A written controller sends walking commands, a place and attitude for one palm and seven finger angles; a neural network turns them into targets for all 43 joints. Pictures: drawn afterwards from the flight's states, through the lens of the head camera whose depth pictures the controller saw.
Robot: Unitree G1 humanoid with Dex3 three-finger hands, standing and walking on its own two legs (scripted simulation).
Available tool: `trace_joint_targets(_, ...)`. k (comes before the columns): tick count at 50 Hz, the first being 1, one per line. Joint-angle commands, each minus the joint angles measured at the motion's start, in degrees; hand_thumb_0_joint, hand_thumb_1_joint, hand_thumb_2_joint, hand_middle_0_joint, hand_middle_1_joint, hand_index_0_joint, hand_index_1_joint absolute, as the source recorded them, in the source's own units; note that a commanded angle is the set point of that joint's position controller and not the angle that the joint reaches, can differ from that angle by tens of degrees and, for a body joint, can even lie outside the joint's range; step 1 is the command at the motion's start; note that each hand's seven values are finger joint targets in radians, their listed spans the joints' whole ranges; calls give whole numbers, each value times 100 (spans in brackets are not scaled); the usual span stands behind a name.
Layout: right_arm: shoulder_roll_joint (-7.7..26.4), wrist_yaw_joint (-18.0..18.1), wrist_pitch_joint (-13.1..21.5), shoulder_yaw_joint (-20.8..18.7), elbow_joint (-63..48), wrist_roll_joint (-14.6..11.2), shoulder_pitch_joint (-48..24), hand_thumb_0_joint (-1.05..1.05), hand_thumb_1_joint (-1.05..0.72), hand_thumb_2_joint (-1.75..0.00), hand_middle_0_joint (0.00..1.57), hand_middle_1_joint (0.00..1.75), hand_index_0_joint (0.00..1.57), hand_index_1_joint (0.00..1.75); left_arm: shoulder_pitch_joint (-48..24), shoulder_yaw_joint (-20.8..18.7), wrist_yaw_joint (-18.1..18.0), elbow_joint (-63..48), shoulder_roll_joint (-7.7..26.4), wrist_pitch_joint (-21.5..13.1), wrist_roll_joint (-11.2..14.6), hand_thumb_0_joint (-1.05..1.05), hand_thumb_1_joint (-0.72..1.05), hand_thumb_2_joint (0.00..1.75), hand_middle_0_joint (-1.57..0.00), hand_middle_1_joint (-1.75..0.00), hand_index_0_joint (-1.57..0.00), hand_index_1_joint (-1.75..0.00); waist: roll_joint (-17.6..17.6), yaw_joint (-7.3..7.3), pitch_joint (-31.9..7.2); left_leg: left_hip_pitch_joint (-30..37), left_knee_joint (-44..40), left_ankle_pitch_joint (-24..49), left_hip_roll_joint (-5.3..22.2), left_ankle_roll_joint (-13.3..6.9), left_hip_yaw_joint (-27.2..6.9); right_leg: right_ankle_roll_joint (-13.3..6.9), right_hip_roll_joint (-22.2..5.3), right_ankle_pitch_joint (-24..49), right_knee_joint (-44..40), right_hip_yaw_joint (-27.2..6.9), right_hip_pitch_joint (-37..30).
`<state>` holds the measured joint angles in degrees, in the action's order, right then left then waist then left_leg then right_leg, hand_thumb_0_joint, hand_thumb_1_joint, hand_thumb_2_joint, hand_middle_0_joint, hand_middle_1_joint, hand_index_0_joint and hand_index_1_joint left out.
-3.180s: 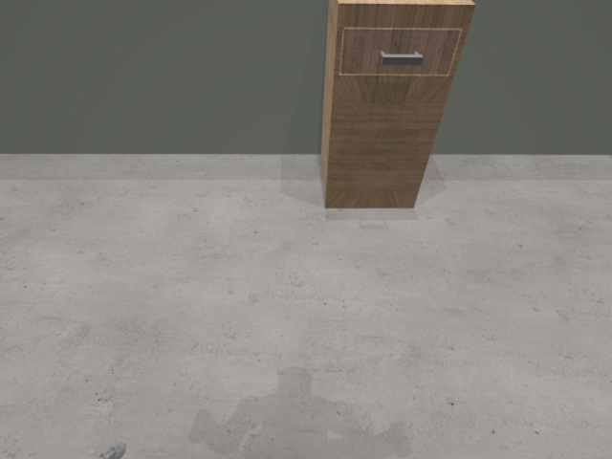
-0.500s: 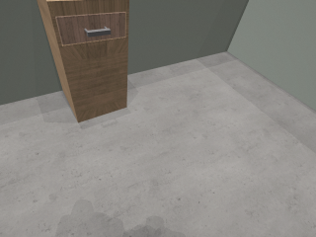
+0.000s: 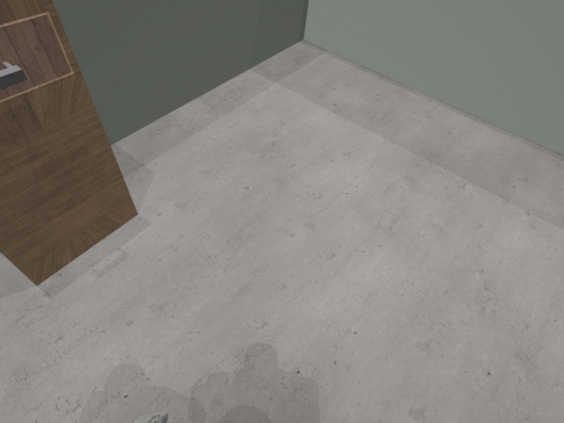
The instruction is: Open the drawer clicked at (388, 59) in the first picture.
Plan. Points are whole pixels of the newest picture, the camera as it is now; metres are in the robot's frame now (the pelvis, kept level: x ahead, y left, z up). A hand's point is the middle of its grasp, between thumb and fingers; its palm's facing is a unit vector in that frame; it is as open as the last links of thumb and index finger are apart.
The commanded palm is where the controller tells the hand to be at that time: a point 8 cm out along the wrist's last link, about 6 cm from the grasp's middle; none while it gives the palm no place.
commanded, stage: walk to a spot facing it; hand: left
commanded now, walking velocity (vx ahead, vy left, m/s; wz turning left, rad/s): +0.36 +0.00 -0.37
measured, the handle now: out of the picture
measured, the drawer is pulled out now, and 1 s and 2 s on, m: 0.00 0.00 0.00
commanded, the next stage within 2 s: turn to face it in 0.90 s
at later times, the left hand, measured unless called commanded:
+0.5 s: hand (127, 328) +0.28 +0.28 -0.16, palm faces -0.16 -0.97 -0.19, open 7.4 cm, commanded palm none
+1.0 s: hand (243, 205) +0.56 +0.10 -0.13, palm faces -0.48 -0.84 -0.26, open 7.4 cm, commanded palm none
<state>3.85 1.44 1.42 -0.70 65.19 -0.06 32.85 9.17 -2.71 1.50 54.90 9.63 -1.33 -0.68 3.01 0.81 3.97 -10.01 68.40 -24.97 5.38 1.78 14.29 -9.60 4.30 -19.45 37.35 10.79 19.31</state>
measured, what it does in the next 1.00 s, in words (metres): walks ahead, turning right: left foot, then right foot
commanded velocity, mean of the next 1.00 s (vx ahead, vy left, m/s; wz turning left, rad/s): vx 0.28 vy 0.00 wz -0.50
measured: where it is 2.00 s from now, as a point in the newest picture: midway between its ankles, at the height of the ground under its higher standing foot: (291, 340)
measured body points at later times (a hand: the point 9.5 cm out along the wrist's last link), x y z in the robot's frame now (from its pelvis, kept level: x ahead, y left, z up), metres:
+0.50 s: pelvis +0.23 +0.08 +0.02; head +0.26 +0.10 +0.47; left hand +0.29 +0.33 -0.14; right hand +0.28 -0.16 -0.11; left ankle +0.29 +0.19 -0.71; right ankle +0.13 -0.02 -0.60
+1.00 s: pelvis +0.39 -0.03 +0.02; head +0.42 -0.07 +0.46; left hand +0.59 +0.15 -0.11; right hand +0.30 -0.26 -0.14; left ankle +0.43 +0.14 -0.61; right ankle +0.40 -0.11 -0.71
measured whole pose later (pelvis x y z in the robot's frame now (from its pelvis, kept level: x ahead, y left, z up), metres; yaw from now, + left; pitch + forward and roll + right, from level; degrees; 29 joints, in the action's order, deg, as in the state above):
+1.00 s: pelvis +0.39 -0.03 +0.02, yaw -32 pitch +0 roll +1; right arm 11.9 0.0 -0.3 -3.5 55.9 1.2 12.7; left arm 10.9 -3.7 0.7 53.7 10.9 -1.6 -0.6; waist -1.8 0.6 6.0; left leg -28.2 72.5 -20.2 10.0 4.4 4.7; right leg -4.9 0.9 -13.5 33.3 5.3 20.1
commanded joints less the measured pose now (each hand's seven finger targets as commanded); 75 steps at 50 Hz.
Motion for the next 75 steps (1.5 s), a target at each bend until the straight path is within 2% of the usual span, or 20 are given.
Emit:
trace_joint_targets(1, 821, -20, 209, -282, -1122, 94, -931, 0, -90, -90, 20, 30, 20, 30, 919, -317, -234, 61, 1040, -142, 27, 0, 90, 90, -20, -30, -20, -30, -117, -120, -151, -3035, 1360, 537, 437, 67, -1455, 182, -2216, 2299, -2054, -2928, -1751)
trace_joint_targets(6, 644, -102, 0, -267, -1105, 130, -1049, 0, -90, -90, 20, 30, 20, 30, 578, -207, -220, 20, 819, -320, -92, 0, 90, 90, -20, -30, -20, -30, -244, 290, 332, -1961, -540, 776, 540, 228, -1116, -233, -1514, 2193, -2339, -1749, 245)
trace_joint_targets(12, 830, -252, 187, -229, -1470, 160, -2216, 0, -90, -90, 20, 30, 20, 30, 1142, -256, -159, 170, 974, -287, -70, 0, 90, 90, -20, -30, -20, -30, 737, -206, 80, -1694, -2770, 1574, 69, 165, -593, 142, -1105, 2736, -1735, -1606, -766)
trace_joint_targets(15, 1164, -190, 276, -294, -1429, 171, -1991, 0, -90, -90, 20, 30, 20, 30, 1143, -298, -180, 116, 1137, -253, -35, 0, 90, 90, -20, -30, -20, -30, 503, -5, -422, -750, -3721, 1548, -209, 74, -422, 252, -1162, 3633, -832, -1756, -1276)
trace_joint_targets(16, 1439, -136, 312, -376, -1215, 193, -1242, 0, -90, -90, 20, 30, 20, 30, 1079, -312, -198, 81, 1084, -240, -19, 0, 90, 90, -20, -30, -20, -30, 89, 320, -877, 612, -4116, 1914, -37, -10, -673, 434, -1069, 3417, 193, -1728, -766)
trace_joint_targets(18, 2558, -78, 306, -610, -945, 274, -8, 0, -90, -90, 20, 30, 20, 30, 1265, -216, -99, -146, 582, -263, 75, 0, 90, 90, -20, -30, -20, -30, -2227, 668, -2123, 2852, -4647, 2669, 2677, -987, -3695, 856, -112, -1396, 3547, -1004, 1429)
trace_joint_targets(23, 1369, -50, 334, -295, -1160, 206, -1548, 0, -90, -90, 20, 30, 20, 30, 613, -285, 46, -210, 507, -12, -93, 0, 90, 90, -20, -30, -20, -30, -1191, 30, -15, -27, -5448, 1418, 1915, -513, -1639, 974, -1076, -9, 3953, -1121, 1646)
trace_joint_targets(27, 1292, -26, 365, -333, -1113, 161, -1637, 0, -90, -90, 20, 30, 20, 30, 771, -298, 100, -253, 296, 224, -120, 0, 90, 90, -20, -30, -20, -30, -1298, -200, 52, -373, -5718, 1126, 1589, -424, -546, 1088, -1162, 700, 3421, -880, 1614)
trace_joint_targets(37, 1626, -104, 231, -546, -1051, 204, -1337, 0, -90, -90, 20, 30, 20, 30, -194, -290, 147, -698, 310, 150, -114, 0, 90, 90, -20, -30, -20, -30, -1161, 70, 111, 758, -5090, 2253, 1790, -509, 351, 1027, -986, 734, 396, -274, 1234)
trace_joint_targets(40, 1844, -134, 181, -555, -1178, 185, -1530, 0, -90, -90, 20, 30, 20, 30, 1144, -407, 104, -319, 706, 10, -124, 0, 90, 90, -20, -30, -20, -30, -528, -654, -744, 391, -2602, 3933, 1526, -237, 767, 728, -370, 629, -413, 134, -994)
trace_joint_targets(41, 1593, -221, 156, -497, -1295, 118, -1420, 0, -90, -90, 20, 30, 20, 30, 1843, -537, 37, -146, 1355, -92, -153, 0, 90, 90, -20, -30, -20, -30, 732, -981, -1316, -1015, -835, 2360, 1059, -3, 745, 408, -1229, 822, -849, -1196, -2458)
trace_joint_targets(42, 1180, -222, 174, -362, -1611, 75, -1529, 0, -90, -90, 20, 30, 20, 30, 2179, -675, -59, -74, 2062, -130, -66, 0, 90, 90, -20, -30, -20, -30, 1941, -944, -1715, -2779, 919, -889, 41, 300, -2, -209, -2697, 2195, -1520, -4128, -3251)
trace_joint_targets(43, 1345, -148, 120, -392, -1697, 40, -1892, 0, -90, -90, 20, 30, 20, 30, 2103, -693, -148, -76, 2097, -75, 47, 0, 90, 90, -20, -30, -20, -30, 1266, -910, -1668, -2982, 1302, -944, 193, 185, -984, -394, -2847, 2340, -1830, -4235, -3084)
trace_joint_targets(46, 1336, -119, 116, -384, -1542, 107, -2130, 0, -90, -90, 20, 30, 20, 30, 859, -459, -189, -398, 1324, -111, 43, 0, 90, 90, -20, -30, -20, -30, -58, -389, -1032, -2691, 900, 473, 644, 224, -1305, -130, -2182, 2448, -1740, -2901, -1729)
trace_joint_targets(51, 1121, -110, -112, -334, -1232, 161, -1642, 0, -90, -90, 20, 30, 20, 30, 568, -312, -202, -281, 1034, -229, -52, 0, 90, 90, -20, -30, -20, -30, 205, 85, -667, -2123, -160, 868, 416, 324, -1220, 74, -1695, 3171, -1945, -1871, -641)
trace_joint_targets(62, 926, -139, -53, -170, -1084, 82, -2200, 0, -90, -90, 20, 30, 20, 30, 746, -129, -343, 158, 799, -95, -33, 0, 90, 90, -20, -30, -20, -30, 311, -156, -291, -1031, -3285, 1461, -35, 108, -932, 361, -1860, 3259, -1523, -1055, -1142)
trace_joint_targets(64, 1188, -149, -59, -228, -963, 114, -1800, 0, -90, -90, 20, 30, 20, 30, 812, -149, -365, 162, 783, -12, -2, 0, 90, 90, -20, -30, -20, -30, -364, -16, -409, -191, -3924, 2783, 63, -37, -1161, 687, -1674, 2545, -705, -776, -817)
trace_joint_targets(66, 1862, -137, -110, -364, -981, 148, -1418, 0, -90, -90, 20, 30, 20, 30, 1047, -93, -358, 20, 468, 81, 67, 0, 90, 90, -20, -30, -20, -30, -2200, -16, -472, 293, -4564, 5074, 1583, -999, -3057, 1261, -730, -1142, 1028, -196, 219)
trace_joint_targets(67, 1794, -82, -154, -354, -954, 155, -1398, 0, -90, -90, 20, 30, 20, 30, 847, -106, -371, -70, 522, 110, 27, 0, 90, 90, -20, -30, -20, -30, -1975, 36, -482, 145, -4989, 4494, 1750, -1355, -3563, 1295, -660, -1897, 1951, -621, 483)
trace_joint_targets(75, 1679, -27, -108, -438, -1245, 111, -1755, 0, -90, -90, 20, 30, 20, 30, 375, -286, -266, -207, 613, 227, -42, 0, 90, 90, -20, -30, -20, -30, -859, 9, -1091, 364, -5093, 2848, 814, -1056, -2883, 1439, -857, -277, 2605, -1128, 1055)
